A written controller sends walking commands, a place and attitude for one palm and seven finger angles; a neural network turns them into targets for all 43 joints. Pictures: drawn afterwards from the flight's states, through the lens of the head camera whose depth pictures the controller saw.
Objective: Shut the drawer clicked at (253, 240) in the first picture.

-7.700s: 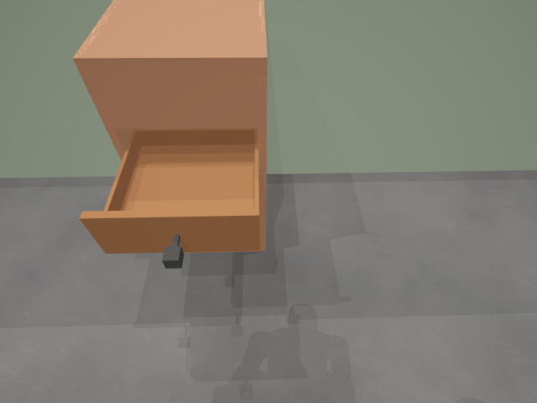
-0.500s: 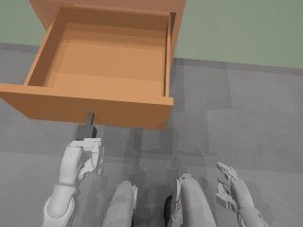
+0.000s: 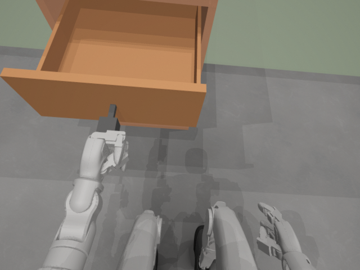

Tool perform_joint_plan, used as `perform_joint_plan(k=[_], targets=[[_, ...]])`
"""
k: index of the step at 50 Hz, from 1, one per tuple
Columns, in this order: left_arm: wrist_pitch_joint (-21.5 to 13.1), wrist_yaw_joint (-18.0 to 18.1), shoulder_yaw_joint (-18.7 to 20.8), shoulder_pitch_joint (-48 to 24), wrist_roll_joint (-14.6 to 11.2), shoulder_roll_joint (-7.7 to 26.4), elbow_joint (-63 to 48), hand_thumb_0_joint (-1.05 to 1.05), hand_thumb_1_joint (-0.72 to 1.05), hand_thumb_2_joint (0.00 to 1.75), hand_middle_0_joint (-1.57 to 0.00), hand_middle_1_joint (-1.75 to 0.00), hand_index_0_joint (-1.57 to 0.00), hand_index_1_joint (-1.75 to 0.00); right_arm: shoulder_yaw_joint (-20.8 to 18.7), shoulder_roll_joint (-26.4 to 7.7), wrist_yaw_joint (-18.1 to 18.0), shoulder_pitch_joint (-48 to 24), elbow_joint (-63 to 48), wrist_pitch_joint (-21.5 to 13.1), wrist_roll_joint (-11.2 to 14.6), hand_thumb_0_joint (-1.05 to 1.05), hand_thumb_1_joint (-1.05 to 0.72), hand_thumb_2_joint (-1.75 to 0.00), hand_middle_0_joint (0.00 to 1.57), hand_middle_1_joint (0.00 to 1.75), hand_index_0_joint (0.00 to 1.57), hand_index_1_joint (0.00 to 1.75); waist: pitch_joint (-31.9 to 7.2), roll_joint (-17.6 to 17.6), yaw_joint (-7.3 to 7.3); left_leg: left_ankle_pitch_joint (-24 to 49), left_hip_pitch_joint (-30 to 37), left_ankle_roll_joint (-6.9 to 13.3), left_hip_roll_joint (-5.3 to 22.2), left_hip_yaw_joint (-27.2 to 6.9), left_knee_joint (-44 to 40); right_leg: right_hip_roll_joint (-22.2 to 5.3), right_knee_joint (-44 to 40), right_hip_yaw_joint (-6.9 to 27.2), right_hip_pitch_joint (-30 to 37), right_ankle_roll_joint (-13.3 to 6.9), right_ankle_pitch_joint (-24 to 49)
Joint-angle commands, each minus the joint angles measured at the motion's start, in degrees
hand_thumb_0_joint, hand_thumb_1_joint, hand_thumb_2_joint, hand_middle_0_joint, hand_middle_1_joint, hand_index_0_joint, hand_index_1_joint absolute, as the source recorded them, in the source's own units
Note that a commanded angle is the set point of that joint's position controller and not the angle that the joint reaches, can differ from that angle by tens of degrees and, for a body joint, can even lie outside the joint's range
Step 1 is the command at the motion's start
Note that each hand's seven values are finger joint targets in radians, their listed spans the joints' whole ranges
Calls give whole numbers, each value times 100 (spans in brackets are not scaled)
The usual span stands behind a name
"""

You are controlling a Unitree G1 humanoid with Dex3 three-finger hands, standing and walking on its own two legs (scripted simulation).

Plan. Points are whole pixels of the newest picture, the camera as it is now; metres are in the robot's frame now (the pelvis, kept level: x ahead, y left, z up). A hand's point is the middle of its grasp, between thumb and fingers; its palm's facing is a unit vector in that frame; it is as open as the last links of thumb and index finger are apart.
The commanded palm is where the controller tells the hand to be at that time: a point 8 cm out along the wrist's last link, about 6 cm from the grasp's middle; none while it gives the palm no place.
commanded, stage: push the drawer shut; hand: left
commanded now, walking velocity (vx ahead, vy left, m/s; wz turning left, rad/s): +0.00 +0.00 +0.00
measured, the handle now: (110, 120) +0.42 +0.17 +0.01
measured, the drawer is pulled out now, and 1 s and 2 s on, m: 0.25 0.12 0.00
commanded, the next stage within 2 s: none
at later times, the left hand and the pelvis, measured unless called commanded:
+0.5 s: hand (132, 124) +0.42 +0.12 +0.01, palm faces -0.07 -1.00 -0.05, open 3.5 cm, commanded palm +0.41 +0.17 +0.02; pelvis +0.01 +0.00 +0.01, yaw -1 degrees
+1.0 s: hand (135, 103) +0.47 +0.12 +0.01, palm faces -0.05 -1.00 -0.05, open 3.5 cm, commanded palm +0.46 +0.17 +0.02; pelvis +0.01 -0.01 +0.01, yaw -1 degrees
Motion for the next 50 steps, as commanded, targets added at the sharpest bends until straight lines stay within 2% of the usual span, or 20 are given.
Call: perform_joint_plan(k=[1,3,4,10,14,20,22,24,25,28,31,33,36,37,39,42,43,46,49,50], targets=[[-211,114,501,-1595,-108,543,-921,0,90,90,-140,-160,-140,-160,-402,-903,-114,223,-669,-201,52,0,-90,-90,20,30,20,30,-2518,237,-187,965,765,6,86,-68,-1652,149,-1105,422,2573,-65,-28],[-217,127,520,-1760,-108,544,-795,0,90,90,-140,-160,-140,-160,-402,-905,-114,234,-652,-178,57,0,-90,-90,20,30,20,30,-2524,303,-175,911,791,-9,83,-76,-1702,148,-1104,416,2531,-69,-64],[-237,130,468,-1956,-100,514,-764,0,90,90,-140,-160,-140,-160,-400,-910,-117,244,-615,-173,52,0,-90,-90,20,30,20,30,-2543,292,-230,924,837,-12,93,-90,-1698,146,-1103,412,2489,-63,-32],[-357,169,740,-2384,-88,702,-235,0,90,90,-140,-160,-140,-160,-416,-931,-130,375,-525,-134,34,0,-90,-90,20,30,20,30,-2534,236,-272,1084,809,-21,111,-77,-1705,177,-1071,402,2503,-62,115],[-450,185,715,-2764,-29,662,28,0,90,90,-140,-160,-140,-160,-441,-945,-112,463,-410,-92,22,0,-90,-90,20,30,20,30,-2575,426,-323,1258,991,-76,126,-93,-1729,170,-1038,382,2374,-71,271],[-482,180,808,-3183,-8,723,358,0,90,90,-140,-160,-140,-160,-476,-982,-82,626,-339,-17,-6,0,-90,-90,20,30,20,30,-2836,415,-399,1649,1128,-88,143,-106,-1711,196,-992,361,2479,-73,600],[-506,157,839,-3190,17,720,400,0,90,90,-140,-160,-140,-160,-498,-981,-67,679,-313,15,-5,0,-90,-90,20,30,20,30,-2928,512,-353,1839,1249,-131,159,-105,-1737,190,-972,355,2512,-74,737],[-506,146,788,-3407,7,648,509,0,90,90,-140,-160,-140,-160,-498,-965,-50,709,-276,43,-15,0,-90,-90,20,30,20,30,-2940,457,-420,1819,1162,-98,156,-58,-1697,190,-1014,383,2593,-58,778],[-514,143,844,-3530,10,730,596,0,90,90,-140,-160,-140,-160,-496,-970,-60,749,-260,46,-8,0,-90,-90,20,30,20,30,-2896,333,-481,1827,1133,-89,166,-93,-1688,208,-1001,375,2584,-53,796],[-573,129,910,-3690,46,769,773,0,90,90,-140,-160,-140,-160,-500,-965,-52,802,-216,70,-21,0,-90,-90,20,30,20,30,-2967,385,-463,1800,1072,-84,164,-50,-1681,209,-1020,413,2666,-48,818],[-625,114,956,-4016,37,805,913,0,90,90,-140,-160,-140,-160,-504,-960,-44,882,-134,78,-44,0,-90,-90,20,30,20,30,-2988,375,-552,1932,1120,-77,167,-26,-1632,229,-1030,420,2658,-38,971],[-674,87,1101,-3962,18,937,921,0,90,90,-140,-160,-140,-160,-519,-960,-34,923,-134,78,-49,0,-90,-90,20,30,20,30,-3154,354,-490,2018,1066,-73,156,25,-1618,215,-1037,464,2887,-37,1135],[-697,43,1122,-4326,30,978,1137,0,90,90,-140,-160,-140,-160,-497,-950,-24,964,-70,92,-61,0,-90,-90,20,30,20,30,-3134,455,-558,1968,981,-59,150,36,-1588,232,-1026,483,2862,-39,1132],[-723,43,1245,-4346,16,1096,1174,0,90,90,-140,-160,-140,-160,-501,-937,-28,961,-64,90,-59,0,-90,-90,20,30,20,30,-3106,447,-519,1886,853,-52,137,78,-1571,216,-1054,528,2965,-33,1096],[-744,31,1316,-4451,10,1159,1385,0,90,90,-140,-160,-140,-160,-491,-939,-36,981,-36,93,-54,0,-90,-90,20,30,20,30,-3031,238,-576,1737,660,-16,134,119,-1551,223,-1130,582,3074,-11,1029],[-825,10,1396,-4905,46,1285,1505,0,90,90,-140,-160,-140,-160,-484,-938,-45,1031,27,76,-73,0,-90,-90,20,30,20,30,-3088,521,-594,1732,747,-36,133,91,-1563,226,-1085,561,2923,-26,970],[-821,5,1391,-4878,67,1251,1634,0,90,90,-140,-160,-140,-160,-491,-956,-36,1065,34,82,-76,0,-90,-90,20,30,20,30,-3131,454,-603,1758,795,-39,136,78,-1568,237,-1068,538,2877,-23,959],[-864,3,1464,-5296,96,1382,1719,0,90,90,-140,-160,-140,-160,-487,-969,-32,1125,64,93,-100,0,-90,-90,20,30,20,30,-3238,634,-651,1814,853,-46,134,76,-1552,236,-1047,538,2843,-26,1002],[-860,3,1474,-5447,101,1354,1988,0,90,90,-140,-160,-140,-160,-485,-976,-17,1167,94,115,-104,0,-90,-90,20,30,20,30,-3215,543,-708,1734,780,-26,135,86,-1541,242,-1085,549,2821,-11,924],[-887,8,1541,-5635,111,1489,1994,0,90,90,-140,-160,-140,-160,-471,-981,-23,1192,95,111,-120,0,-90,-90,20,30,20,30,-3236,569,-726,1738,750,-21,131,62,-1528,247,-1057,552,2827,-20,931]])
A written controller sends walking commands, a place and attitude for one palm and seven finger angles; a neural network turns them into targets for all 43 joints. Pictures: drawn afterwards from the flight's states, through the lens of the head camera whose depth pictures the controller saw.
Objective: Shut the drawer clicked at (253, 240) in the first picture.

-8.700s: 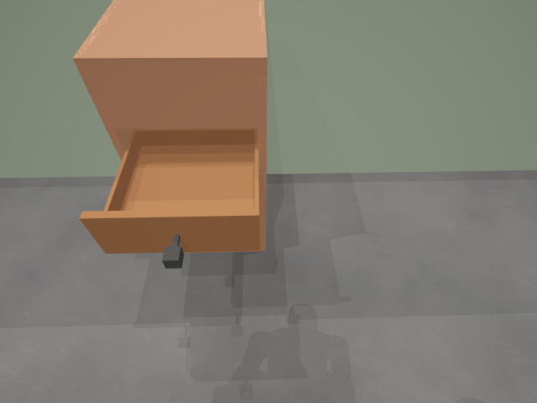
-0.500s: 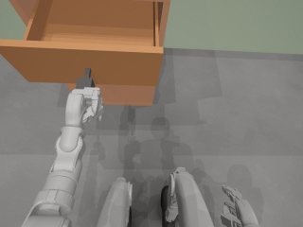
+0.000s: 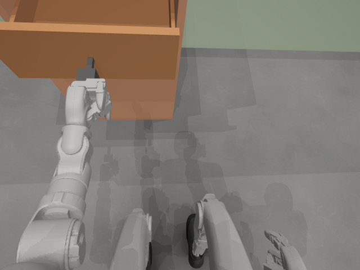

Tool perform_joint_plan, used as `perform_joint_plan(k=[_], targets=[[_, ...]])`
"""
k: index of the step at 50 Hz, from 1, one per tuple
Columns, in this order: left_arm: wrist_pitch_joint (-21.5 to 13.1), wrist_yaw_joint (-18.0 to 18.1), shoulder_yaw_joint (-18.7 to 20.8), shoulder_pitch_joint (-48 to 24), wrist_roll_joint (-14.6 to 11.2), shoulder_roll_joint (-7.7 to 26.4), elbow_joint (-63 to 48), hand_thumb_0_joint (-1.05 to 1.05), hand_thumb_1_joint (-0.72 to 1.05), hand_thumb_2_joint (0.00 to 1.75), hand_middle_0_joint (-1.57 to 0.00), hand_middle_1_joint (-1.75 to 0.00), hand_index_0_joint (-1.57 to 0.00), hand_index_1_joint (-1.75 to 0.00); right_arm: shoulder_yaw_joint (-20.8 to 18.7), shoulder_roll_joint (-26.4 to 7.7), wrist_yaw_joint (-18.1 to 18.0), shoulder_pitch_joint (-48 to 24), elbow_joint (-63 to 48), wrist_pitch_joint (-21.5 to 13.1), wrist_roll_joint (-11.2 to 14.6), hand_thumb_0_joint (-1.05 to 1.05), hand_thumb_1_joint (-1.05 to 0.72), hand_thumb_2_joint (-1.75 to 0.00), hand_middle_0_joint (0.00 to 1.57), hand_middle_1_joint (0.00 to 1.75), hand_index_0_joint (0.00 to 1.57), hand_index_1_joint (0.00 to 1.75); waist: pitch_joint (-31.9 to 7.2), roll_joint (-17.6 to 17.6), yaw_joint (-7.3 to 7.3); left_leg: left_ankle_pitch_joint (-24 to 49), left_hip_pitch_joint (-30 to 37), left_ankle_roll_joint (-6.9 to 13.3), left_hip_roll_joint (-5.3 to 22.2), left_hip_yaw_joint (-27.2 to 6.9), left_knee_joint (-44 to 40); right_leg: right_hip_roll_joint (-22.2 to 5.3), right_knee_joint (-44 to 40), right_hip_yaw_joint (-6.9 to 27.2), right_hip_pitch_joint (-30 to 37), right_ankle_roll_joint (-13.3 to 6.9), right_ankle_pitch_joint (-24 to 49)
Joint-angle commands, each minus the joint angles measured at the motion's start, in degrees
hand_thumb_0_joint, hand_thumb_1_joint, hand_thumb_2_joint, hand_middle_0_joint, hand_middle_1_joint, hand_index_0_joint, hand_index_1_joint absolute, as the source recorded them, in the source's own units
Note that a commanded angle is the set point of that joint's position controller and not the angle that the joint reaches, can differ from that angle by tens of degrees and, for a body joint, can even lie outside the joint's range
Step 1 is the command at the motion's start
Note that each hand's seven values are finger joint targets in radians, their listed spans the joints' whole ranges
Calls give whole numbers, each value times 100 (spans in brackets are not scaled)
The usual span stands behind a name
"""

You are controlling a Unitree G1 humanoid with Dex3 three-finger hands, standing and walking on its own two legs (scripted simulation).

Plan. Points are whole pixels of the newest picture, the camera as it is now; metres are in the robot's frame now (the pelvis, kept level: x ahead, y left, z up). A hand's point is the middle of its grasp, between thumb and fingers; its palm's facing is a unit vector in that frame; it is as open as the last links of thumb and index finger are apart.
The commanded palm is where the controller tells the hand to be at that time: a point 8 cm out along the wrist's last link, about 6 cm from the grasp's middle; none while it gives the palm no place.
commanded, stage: push the drawer shut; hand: left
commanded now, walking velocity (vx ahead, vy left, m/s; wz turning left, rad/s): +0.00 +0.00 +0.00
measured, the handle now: (89, 73) +0.54 +0.18 +0.01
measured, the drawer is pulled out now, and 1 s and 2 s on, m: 0.12 0.00 0.00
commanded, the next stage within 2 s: pull the fist back off the drawer in 1.26 s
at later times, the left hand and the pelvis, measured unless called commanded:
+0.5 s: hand (111, 81) +0.52 +0.13 +0.00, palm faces -0.03 -1.00 -0.05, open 3.5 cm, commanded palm +0.51 +0.17 +0.01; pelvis -0.01 +0.01 -0.01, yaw -1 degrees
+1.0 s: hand (113, 56) +0.59 +0.13 +0.00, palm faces -0.01 -1.00 -0.05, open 3.5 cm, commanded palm +0.58 +0.16 +0.01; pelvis -0.01 +0.01 -0.02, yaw -3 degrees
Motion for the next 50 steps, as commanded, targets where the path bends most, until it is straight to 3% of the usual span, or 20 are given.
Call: perform_joint_plan(k=[1,3,5,7,9,11,12,14,19,24,27,29,31,32,33,36,40,43,46,50], targets=[[-409,75,363,-2781,-56,1130,-1154,0,90,90,-140,-160,-140,-160,-367,-940,-74,834,-340,-150,5,0,-90,-90,20,30,20,30,-3429,573,-251,1647,971,9,43,-41,-1253,151,-817,447,3060,6,810],[-423,76,404,-2851,-47,1162,-1012,0,90,90,-140,-160,-140,-160,-366,-951,-63,863,-338,-124,0,0,-90,-90,20,30,20,30,-3415,557,-259,1614,961,10,39,-35,-1261,155,-848,454,3058,9,762],[-444,73,455,-3183,-38,1275,-795,0,90,90,-140,-160,-140,-160,-345,-956,-67,899,-282,-120,-7,0,-90,-90,20,30,20,30,-3257,532,-360,1444,860,39,46,-53,-1245,169,-868,445,2923,15,581],[-487,69,638,-3319,-21,1493,-729,0,90,90,-140,-160,-140,-160,-333,-976,-66,945,-275,-103,-29,0,-90,-90,20,30,20,30,-3376,548,-318,1449,811,44,36,-42,-1226,172,-870,483,3042,16,593],[-500,37,653,-3443,-1,1526,-507,0,90,90,-140,-160,-140,-160,-324,-973,-65,980,-257,-87,-30,0,-90,-90,20,30,20,30,-3357,464,-371,1362,713,66,41,-20,-1206,174,-907,509,3063,30,524],[-537,20,722,-3679,20,1639,-488,0,90,90,-140,-160,-140,-160,-308,-979,-56,1023,-251,-78,-55,0,-90,-90,20,30,20,30,-3443,675,-377,1398,766,59,39,-21,-1196,189,-879,507,3031,19,551],[-556,26,884,-3676,38,1828,-386,0,90,90,-140,-160,-140,-160,-294,-1002,-51,1048,-255,-58,-58,0,-90,-90,20,30,20,30,-3475,716,-307,1367,746,44,38,-45,-1209,186,-842,490,3012,6,476],[-547,11,844,-3888,53,1804,-136,0,90,90,-140,-160,-140,-160,-277,-1003,-59,1062,-206,-24,-66,0,-90,-90,20,30,20,30,-3287,547,-446,1340,670,72,60,-67,-1173,200,-851,475,2882,27,449],[-594,28,923,-4237,163,1958,6,0,90,90,-140,-160,-140,-160,-264,-1048,-19,1178,-213,73,-106,0,-90,-90,20,30,20,30,-3534,964,-449,1585,975,13,75,-161,-1157,216,-713,385,2617,4,545],[-539,103,917,-4758,267,2028,287,0,90,90,-140,-160,-140,-160,-252,-1123,18,1337,-149,200,-150,0,-90,-90,20,30,20,30,-3379,911,-667,1583,1042,6,114,-299,-1112,231,-654,295,2231,21,472],[-560,129,920,-5007,365,2115,202,0,90,90,-140,-160,-140,-160,-251,-1136,36,1422,-168,279,-179,0,-90,-90,20,30,20,30,-3686,1231,-655,1888,1322,-54,120,-365,-1087,225,-568,263,2147,4,634],[-479,131,845,-5045,399,2033,451,0,90,90,-140,-160,-140,-160,-237,-1131,65,1463,-139,335,-183,0,-90,-90,20,30,20,30,-3556,1084,-737,1834,1218,-31,131,-361,-1061,244,-610,258,2132,14,612],[-417,142,938,-5189,452,2190,637,0,90,90,-140,-160,-140,-160,-211,-1154,55,1534,-140,394,-201,0,-90,-90,20,30,20,30,-3432,979,-798,1765,1062,5,140,-389,-1035,255,-586,245,2112,17,584],[-418,152,943,-5371,487,2280,556,0,90,90,-140,-160,-140,-160,-204,-1158,55,1545,-143,418,-209,0,-90,-90,20,30,20,30,-3468,1149,-814,1766,1091,1,139,-385,-1022,246,-585,260,2066,15,578],[-399,140,822,-5460,508,2160,528,0,90,90,-140,-160,-140,-160,-215,-1148,67,1563,-133,437,-210,0,-90,-90,20,30,20,30,-3563,1189,-862,1830,1178,9,139,-391,-990,255,-595,266,2038,19,629],[-352,127,995,-5567,543,2421,547,0,90,90,-140,-160,-140,-160,-199,-1173,91,1667,-133,493,-240,0,-90,-90,20,30,20,30,-3800,1390,-844,2086,1306,-26,144,-404,-931,263,-551,250,2076,-1,809],[-253,81,896,-5829,564,2385,681,0,90,90,-140,-160,-140,-160,-155,-1138,98,1697,-140,563,-241,0,-90,-90,20,30,20,30,-3614,1319,-987,2020,1133,33,160,-411,-889,273,-571,261,2051,10,814],[-191,97,1127,-5934,609,2741,714,0,90,90,-140,-160,-140,-160,-134,-1179,124,1780,-145,606,-263,0,-90,-90,20,30,20,30,-3747,1406,-975,2052,1025,51,162,-377,-826,291,-570,280,2188,8,887],[-146,70,1166,-5999,652,2844,778,0,90,90,-140,-160,-140,-160,-112,-1170,136,1841,-166,641,-271,0,-90,-90,20,30,20,30,-3856,1444,-1006,2177,970,74,165,-363,-768,303,-554,297,2308,4,1050],[-42,34,1230,-6169,690,3033,919,0,90,90,-140,-160,-140,-160,-62,-1139,143,1872,-188,676,-269,0,-90,-90,20,30,20,30,-3671,1410,-1100,2037,633,143,164,-294,-696,321,-604,362,2426,3,1062]])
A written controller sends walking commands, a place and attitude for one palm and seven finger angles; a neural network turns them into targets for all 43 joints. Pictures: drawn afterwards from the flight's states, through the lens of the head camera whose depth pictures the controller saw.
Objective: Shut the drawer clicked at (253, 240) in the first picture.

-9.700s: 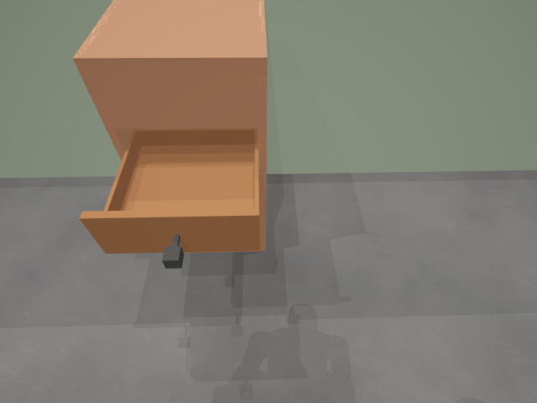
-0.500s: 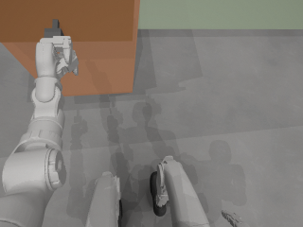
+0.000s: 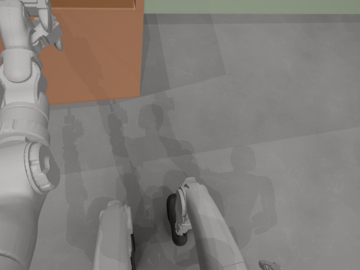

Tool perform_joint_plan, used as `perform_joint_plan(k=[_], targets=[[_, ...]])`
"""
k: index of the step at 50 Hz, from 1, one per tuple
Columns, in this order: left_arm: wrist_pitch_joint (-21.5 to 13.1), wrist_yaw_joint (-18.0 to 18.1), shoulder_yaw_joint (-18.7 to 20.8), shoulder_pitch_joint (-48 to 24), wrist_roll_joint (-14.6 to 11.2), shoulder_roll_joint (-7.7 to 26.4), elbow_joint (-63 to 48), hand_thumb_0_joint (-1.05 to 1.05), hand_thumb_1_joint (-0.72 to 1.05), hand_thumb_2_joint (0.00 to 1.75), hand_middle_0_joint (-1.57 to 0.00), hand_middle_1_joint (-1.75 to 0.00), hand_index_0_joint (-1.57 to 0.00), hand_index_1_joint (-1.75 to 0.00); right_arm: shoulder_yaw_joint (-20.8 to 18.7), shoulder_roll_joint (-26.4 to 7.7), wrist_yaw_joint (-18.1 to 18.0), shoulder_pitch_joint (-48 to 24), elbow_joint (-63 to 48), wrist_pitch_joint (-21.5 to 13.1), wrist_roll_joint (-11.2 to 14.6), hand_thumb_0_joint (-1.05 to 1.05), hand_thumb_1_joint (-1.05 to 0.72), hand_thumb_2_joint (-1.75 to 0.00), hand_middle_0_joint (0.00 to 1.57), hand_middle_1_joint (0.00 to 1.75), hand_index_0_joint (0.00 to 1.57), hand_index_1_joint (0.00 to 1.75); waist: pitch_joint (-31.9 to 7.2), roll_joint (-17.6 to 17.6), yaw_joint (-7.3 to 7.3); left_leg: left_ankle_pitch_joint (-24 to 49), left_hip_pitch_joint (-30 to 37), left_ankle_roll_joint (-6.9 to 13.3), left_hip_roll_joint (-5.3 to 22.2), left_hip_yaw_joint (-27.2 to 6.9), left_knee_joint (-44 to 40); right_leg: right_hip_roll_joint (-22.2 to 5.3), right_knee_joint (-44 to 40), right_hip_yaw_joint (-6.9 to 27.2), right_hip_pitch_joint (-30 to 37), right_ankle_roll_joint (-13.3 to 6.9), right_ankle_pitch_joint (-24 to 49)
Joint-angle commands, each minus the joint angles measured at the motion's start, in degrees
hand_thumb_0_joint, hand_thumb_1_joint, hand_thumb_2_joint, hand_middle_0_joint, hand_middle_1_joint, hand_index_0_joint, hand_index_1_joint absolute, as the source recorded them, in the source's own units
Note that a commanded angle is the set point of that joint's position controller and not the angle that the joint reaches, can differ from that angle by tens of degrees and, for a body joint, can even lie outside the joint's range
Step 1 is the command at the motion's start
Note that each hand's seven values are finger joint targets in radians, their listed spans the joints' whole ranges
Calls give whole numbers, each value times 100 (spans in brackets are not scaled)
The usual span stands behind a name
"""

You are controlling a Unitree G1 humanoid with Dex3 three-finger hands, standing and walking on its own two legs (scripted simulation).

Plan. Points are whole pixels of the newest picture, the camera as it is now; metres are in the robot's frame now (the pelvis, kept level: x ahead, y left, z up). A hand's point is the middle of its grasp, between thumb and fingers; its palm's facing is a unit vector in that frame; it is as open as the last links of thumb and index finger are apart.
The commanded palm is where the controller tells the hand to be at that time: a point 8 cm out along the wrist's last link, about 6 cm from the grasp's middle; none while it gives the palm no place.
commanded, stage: push the drawer shut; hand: left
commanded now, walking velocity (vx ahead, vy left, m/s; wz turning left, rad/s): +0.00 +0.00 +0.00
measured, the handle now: out of the picture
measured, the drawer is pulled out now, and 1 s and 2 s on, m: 0.00 0.00 0.00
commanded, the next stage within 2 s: pull the fist back off the drawer in 0.26 s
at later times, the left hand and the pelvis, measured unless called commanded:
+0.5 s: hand (57, 26) +0.59 +0.15 +0.02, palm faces +0.04 -1.00 -0.06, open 3.6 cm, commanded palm +0.59 +0.16 +0.03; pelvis -0.04 +0.00 -0.03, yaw +0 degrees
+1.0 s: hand (52, 31) +0.57 +0.16 +0.02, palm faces +0.03 -1.00 -0.05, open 3.3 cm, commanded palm +0.54 +0.17 +0.03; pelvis -0.01 +0.01 +0.00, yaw -2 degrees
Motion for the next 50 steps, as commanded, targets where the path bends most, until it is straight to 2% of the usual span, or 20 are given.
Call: perform_joint_plan(k=[1,5,6,10,11,12,14,17,20,22,23,26,27,30,33,36,39,45,48,50], targets=[[-314,84,408,-3267,-87,1754,-1386,0,90,90,-140,-160,-140,-160,-390,-1181,-93,1375,-114,4,5,0,-90,-90,20,30,20,30,-3964,1259,-243,2073,1479,98,44,-172,-1117,202,-732,494,3306,-34,936],[-279,74,195,-3655,43,1659,-1390,0,90,90,-140,-160,-140,-160,-382,-1160,-79,1403,-95,48,-3,0,-90,-90,20,30,20,30,-3956,1586,-398,2216,1656,81,46,-220,-1046,196,-677,455,2971,-41,966],[-248,117,265,-3777,112,1839,-1279,0,90,90,-140,-160,-140,-160,-363,-1213,-88,1430,-51,70,-12,0,-90,-90,20,30,20,30,-3798,1515,-430,2116,1643,66,66,-283,-1068,199,-658,394,2811,-27,818],[-186,222,82,-4304,215,1800,-1316,0,90,90,-140,-160,-140,-160,-329,-1205,-91,1437,-64,83,-18,0,-90,-90,20,30,20,30,-3825,1731,-590,1862,1669,92,45,-308,-1038,210,-664,393,2552,-25,578],[-178,253,145,-4440,254,1968,-1332,0,90,90,-140,-160,-140,-160,-321,-1251,-102,1469,-37,82,-31,0,-90,-90,20,30,20,30,-3851,1838,-592,1811,1704,71,41,-337,-1028,206,-639,375,2466,-16,520],[-129,267,2,-4473,287,1837,-1150,0,90,90,-140,-160,-140,-160,-303,-1237,-97,1437,-31,69,-22,0,-90,-90,20,30,20,30,-3723,1852,-640,1619,1623,75,31,-334,-1042,210,-658,371,2346,-10,375],[-78,325,9,-4707,330,1990,-1084,0,90,90,-140,-160,-140,-160,-256,-1270,-122,1433,-28,53,-24,0,-90,-90,20,30,20,30,-3485,1814,-709,1281,1427,97,15,-347,-1073,216,-658,358,2231,-4,152],[-59,386,-129,-5082,428,2050,-1150,0,90,90,-140,-160,-140,-160,-217,-1298,-145,1427,-29,-11,-23,0,-90,-90,20,30,20,30,-3657,2112,-782,1072,1525,81,-3,-407,-1087,206,-608,340,2031,-7,29],[-10,412,-233,-5161,470,1967,-1100,0,90,90,-140,-160,-140,-160,-196,-1310,-141,1446,-30,-62,-27,0,-90,-90,20,30,20,30,-3671,2123,-826,846,1592,71,-8,-495,-1141,200,-580,299,1911,-7,-88],[35,410,-67,-5082,483,2151,-1087,0,90,90,-140,-160,-140,-160,-195,-1367,-124,1493,-55,-76,-35,0,-90,-90,20,30,20,30,-3756,2159,-733,757,1569,57,5,-523,-1153,194,-556,293,1935,-10,-123],[81,390,-196,-5051,501,2019,-1040,0,90,90,-140,-160,-140,-160,-192,-1370,-106,1466,-80,-78,-22,0,-90,-90,20,30,20,30,-3786,2213,-723,668,1566,41,1,-559,-1172,183,-536,297,1890,-18,-162],[241,327,-217,-4882,434,1904,-829,0,90,90,-140,-160,-140,-160,-168,-1383,-102,1470,-75,-111,1,0,-90,-90,20,30,20,30,-3412,1976,-735,192,1264,84,18,-555,-1248,185,-601,293,1860,-9,-359],[247,339,-104,-4979,421,2069,-1000,0,90,90,-140,-160,-140,-160,-164,-1398,-109,1496,-91,-122,-3,0,-90,-90,20,30,20,30,-3493,1995,-719,216,1244,102,17,-549,-1239,185,-596,312,1930,-2,-343],[295,282,-66,-4749,391,2003,-1123,0,90,90,-140,-160,-140,-160,-180,-1372,-84,1558,-137,-145,5,0,-90,-90,20,30,20,30,-3857,2066,-587,402,1419,80,11,-549,-1257,187,-569,315,2081,-22,-248],[355,220,82,-4381,286,2034,-1229,0,90,90,-140,-160,-140,-160,-189,-1377,-71,1577,-172,-139,27,0,-90,-90,20,30,20,30,-3806,1887,-482,469,1312,86,31,-491,-1292,201,-605,326,2249,-16,-238],[370,150,-9,-3926,161,1675,-1371,0,90,90,-140,-160,-140,-160,-242,-1359,-32,1569,-187,-151,44,0,-90,-90,20,30,20,30,-3820,1876,-381,624,1530,47,69,-513,-1368,200,-637,309,2227,-23,-152],[385,134,201,-3472,46,1752,-1494,0,90,90,-140,-160,-140,-160,-268,-1345,-27,1574,-223,-142,73,0,-90,-90,20,30,20,30,-3740,1520,-262,763,1365,80,81,-413,-1376,213,-688,347,2506,-15,-118],[281,43,244,-2156,-142,1349,-2129,0,90,90,-140,-160,-140,-160,-392,-1267,53,1515,-371,-91,91,0,-90,-90,20,30,20,30,-4066,1548,89,1842,1985,-29,135,-364,-1468,218,-691,319,2812,-65,453],[331,-4,180,-1368,-324,973,-2258,0,90,90,-140,-160,-140,-160,-478,-1249,92,1437,-394,-52,139,0,-90,-90,20,30,20,30,-3869,1109,147,2092,1978,-24,165,-304,-1497,230,-790,324,3022,-50,648],[293,11,98,-1491,-390,835,-2423,0,90,90,-140,-160,-140,-160,-493,-1206,65,1369,-375,-52,160,0,-90,-90,20,30,20,30,-3655,952,48,2125,1872,29,166,-265,-1465,221,-833,361,3072,-30,763]])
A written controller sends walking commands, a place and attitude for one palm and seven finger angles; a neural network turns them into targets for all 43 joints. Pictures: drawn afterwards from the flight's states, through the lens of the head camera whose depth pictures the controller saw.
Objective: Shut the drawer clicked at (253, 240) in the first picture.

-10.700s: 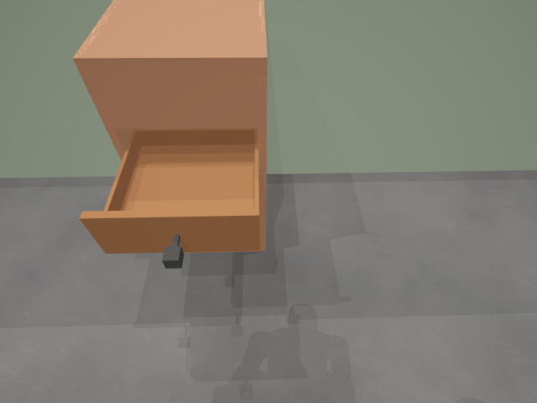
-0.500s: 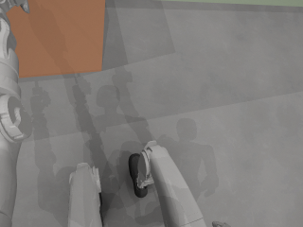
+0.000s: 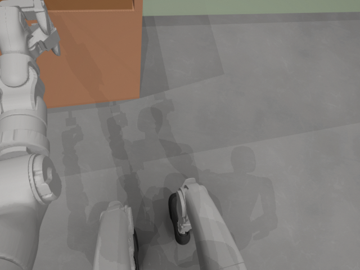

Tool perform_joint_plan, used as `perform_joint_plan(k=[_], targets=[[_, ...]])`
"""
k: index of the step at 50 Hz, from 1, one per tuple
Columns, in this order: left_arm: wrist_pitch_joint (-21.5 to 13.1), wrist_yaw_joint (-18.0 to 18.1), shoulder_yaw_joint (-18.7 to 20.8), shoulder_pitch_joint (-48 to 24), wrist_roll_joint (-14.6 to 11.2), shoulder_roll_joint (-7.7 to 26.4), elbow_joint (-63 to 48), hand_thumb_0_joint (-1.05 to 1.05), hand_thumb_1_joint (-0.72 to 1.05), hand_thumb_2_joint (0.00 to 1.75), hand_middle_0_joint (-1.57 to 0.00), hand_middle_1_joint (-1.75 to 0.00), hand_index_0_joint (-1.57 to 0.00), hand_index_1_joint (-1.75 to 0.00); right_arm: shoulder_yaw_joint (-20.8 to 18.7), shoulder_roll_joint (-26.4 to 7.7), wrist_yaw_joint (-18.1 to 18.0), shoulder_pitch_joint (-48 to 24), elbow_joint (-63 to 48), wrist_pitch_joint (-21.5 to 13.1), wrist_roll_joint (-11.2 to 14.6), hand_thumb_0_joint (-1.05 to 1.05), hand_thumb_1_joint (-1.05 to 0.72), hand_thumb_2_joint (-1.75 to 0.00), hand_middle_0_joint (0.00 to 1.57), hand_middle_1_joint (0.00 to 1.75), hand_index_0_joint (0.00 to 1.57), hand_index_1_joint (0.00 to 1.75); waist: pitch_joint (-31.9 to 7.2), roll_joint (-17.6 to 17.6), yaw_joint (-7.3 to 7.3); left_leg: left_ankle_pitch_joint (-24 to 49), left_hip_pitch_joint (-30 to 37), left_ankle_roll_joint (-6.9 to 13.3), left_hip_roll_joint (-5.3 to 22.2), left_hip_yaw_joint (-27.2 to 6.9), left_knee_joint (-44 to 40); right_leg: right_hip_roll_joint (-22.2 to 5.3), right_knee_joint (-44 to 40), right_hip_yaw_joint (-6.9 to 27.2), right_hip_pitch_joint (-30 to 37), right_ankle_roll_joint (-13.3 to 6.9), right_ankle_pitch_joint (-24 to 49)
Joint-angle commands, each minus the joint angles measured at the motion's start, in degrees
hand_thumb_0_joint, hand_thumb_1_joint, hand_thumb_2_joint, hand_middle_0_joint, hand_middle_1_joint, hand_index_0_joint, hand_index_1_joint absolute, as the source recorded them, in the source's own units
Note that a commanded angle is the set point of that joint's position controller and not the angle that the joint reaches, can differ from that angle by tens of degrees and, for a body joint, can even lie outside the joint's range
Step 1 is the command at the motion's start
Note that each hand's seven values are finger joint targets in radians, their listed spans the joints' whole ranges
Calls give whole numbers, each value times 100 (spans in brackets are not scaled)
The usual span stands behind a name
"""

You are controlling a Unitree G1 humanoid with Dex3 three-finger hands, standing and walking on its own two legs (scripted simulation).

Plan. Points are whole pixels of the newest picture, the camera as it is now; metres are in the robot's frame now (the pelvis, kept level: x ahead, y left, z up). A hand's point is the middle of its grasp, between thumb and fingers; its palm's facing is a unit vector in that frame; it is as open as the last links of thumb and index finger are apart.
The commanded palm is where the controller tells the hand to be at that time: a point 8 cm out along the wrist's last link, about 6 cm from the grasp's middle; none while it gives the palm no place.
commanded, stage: pull the fist back off the drawer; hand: left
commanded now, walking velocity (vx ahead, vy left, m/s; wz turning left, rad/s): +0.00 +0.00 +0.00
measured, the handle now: out of the picture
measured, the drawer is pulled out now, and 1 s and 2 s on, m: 0.00 0.00 0.00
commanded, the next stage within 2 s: draw the hand back to the body in 0.06 s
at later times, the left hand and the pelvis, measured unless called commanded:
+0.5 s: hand out of the picture +0.45 +0.19 +0.12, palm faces +0.09 -0.99 -0.04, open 3.3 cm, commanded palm +0.43 +0.23 +0.13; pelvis +0.06 +0.00 +0.10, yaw +3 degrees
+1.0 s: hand out of the picture +0.34 +0.23 +0.26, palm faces +0.29 -0.90 -0.33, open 3.3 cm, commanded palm +0.29 +0.27 +0.28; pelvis +0.09 +0.00 +0.18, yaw +5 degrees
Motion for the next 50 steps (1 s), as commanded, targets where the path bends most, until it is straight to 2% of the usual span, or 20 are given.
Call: perform_joint_plan(k=[1,4,8,11,12,13,15,19,24,27,31,33,34,36,37,39,40,43,47,50], targets=[[-382,53,71,-1971,-263,929,-1400,0,90,90,-140,-160,-140,-160,-575,-1214,-100,1021,-174,-65,53,0,-90,-90,20,30,20,30,-3536,888,33,2018,1850,-90,90,-347,-1437,123,-728,240,3163,-150,584],[-589,67,-65,-1949,-265,750,-1765,0,90,90,-140,-160,-140,-160,-649,-1174,-94,995,-130,-74,37,0,-90,-90,20,30,20,30,-3836,1100,55,2630,2385,-197,84,-403,-1416,106,-649,202,3149,-170,1009],[-808,-7,-335,-1779,-344,374,-1699,0,90,90,-140,-160,-140,-160,-718,-1148,-92,940,2,-57,11,0,-90,-90,20,30,20,30,-3706,1189,14,3245,2818,-328,88,-432,-1360,88,-636,149,2984,-186,1373],[-787,-123,-81,-467,-545,666,-3240,0,90,90,-140,-160,-140,-160,-818,-1152,-57,840,-394,-9,118,0,-90,-90,20,30,20,30,-5104,1778,660,4709,4181,-538,106,-422,-1730,69,-843,162,3970,-233,2158],[-695,-176,-181,37,-649,541,-3794,0,90,90,-140,-160,-140,-160,-840,-1121,-32,757,-535,-3,167,0,-90,-90,20,30,20,30,-5407,1800,797,5191,4568,-586,128,-432,-1851,83,-980,154,4267,-235,2421],[-525,-225,-336,712,-746,313,-4057,0,90,90,-140,-160,-140,-160,-855,-1068,-15,693,-644,9,238,0,-90,-90,20,30,20,30,-5364,1607,880,5413,4719,-596,149,-434,-2014,95,-1131,114,4559,-230,2573],[-158,-294,-667,1676,-957,-148,-4538,0,90,90,-140,-160,-140,-160,-866,-991,-29,537,-798,-12,369,0,-90,-90,20,30,20,30,-4916,1106,873,5348,4698,-504,165,-387,-2309,115,-1475,73,4932,-203,2700],[332,-118,-704,2400,-1233,-342,-5150,0,90,90,-140,-160,-140,-160,-836,-919,-211,187,-856,-164,561,0,-90,-90,20,30,20,30,-3595,125,802,3641,3925,-224,95,-136,-2921,125,-2053,162,5672,-90,2379],[-4,132,-1019,2935,-1249,-757,-5276,0,90,90,-140,-160,-140,-160,-786,-781,-418,91,-740,-501,519,0,-90,-90,20,30,20,30,-2536,97,860,3079,4243,-261,35,-19,-3401,120,-2487,154,5733,-87,1865],[-201,-71,-1419,3032,-1125,-918,-5244,0,90,90,-140,-160,-140,-160,-771,-765,-490,-43,-726,-610,510,0,-90,-90,20,30,20,30,-2075,442,901,2971,4642,-309,29,-27,-3640,92,-2678,138,5628,-144,1567],[-10,-434,-1509,3999,-1233,-926,-5383,0,90,90,-140,-160,-140,-160,-759,-780,-554,-186,-982,-653,592,0,-90,-90,20,30,20,30,-1917,539,1162,3443,5302,-377,47,-73,-4094,83,-3014,68,6094,-186,1619],[147,-487,-1274,4454,-1400,-784,-5691,0,90,90,-140,-160,-140,-160,-759,-767,-597,-304,-1136,-670,628,0,-90,-90,20,30,20,30,-1974,240,1284,3511,5395,-365,42,-49,-4281,73,-3177,63,6567,-159,1808],[561,83,-1286,4815,-726,-149,-5828,0,90,90,-140,-160,-140,-160,-802,-648,-684,-571,-1272,-485,638,0,-90,-90,20,30,20,30,-2318,211,1571,3664,5774,-378,24,-6,-4706,-90,-3397,263,7227,-250,1719],[928,505,-1370,5330,-700,-478,-6470,0,90,90,-140,-160,-140,-160,-742,-532,-789,-600,-1501,-430,634,0,-90,-90,20,30,20,30,-1862,162,1499,3757,5933,-441,48,-58,-4925,-70,-3567,174,7265,-220,1755],[1049,633,-1394,5534,-651,-471,-6680,0,90,90,-140,-160,-140,-160,-706,-509,-825,-703,-1520,-422,640,0,-90,-90,20,30,20,30,-1665,363,1542,3767,6025,-433,94,-50,-5037,-115,-3665,181,7339,-227,1738],[1231,870,-1306,5690,-600,-328,-7099,0,90,90,-140,-160,-140,-160,-645,-479,-906,-789,-1535,-438,635,0,-90,-90,20,30,20,30,-1330,276,1513,3575,6156,-381,138,-62,-5229,-117,-3902,170,7512,-222,1674],[1303,959,-1251,5706,-598,-234,-7249,0,90,90,-140,-160,-140,-160,-619,-483,-958,-834,-1528,-458,626,0,-90,-90,20,30,20,30,-1228,-16,1504,3396,6142,-299,137,-57,-5320,-105,-4033,196,7716,-213,1678],[1453,1124,-1357,5694,-541,-363,-7479,0,90,90,-140,-160,-140,-160,-553,-455,-1070,-953,-1467,-593,618,0,-90,-90,20,30,20,30,-781,-9,1454,3067,6438,-226,131,-49,-5667,-116,-4379,203,7898,-204,1543],[1552,1182,-1338,6274,-534,-425,-7830,0,90,90,-140,-160,-140,-160,-508,-434,-1126,-1010,-1280,-847,594,0,-90,-90,20,30,20,30,-496,248,1592,3370,7015,-235,134,-53,-6019,-116,-4732,183,8218,-216,1692],[1570,1158,-1235,6929,-567,-422,-8249,0,90,90,-140,-160,-140,-160,-488,-426,-1102,-1074,-1167,-1046,566,0,-90,-90,20,30,20,30,-394,88,1706,3729,7294,-239,149,-61,-6229,-123,-4958,156,8595,-221,1981]])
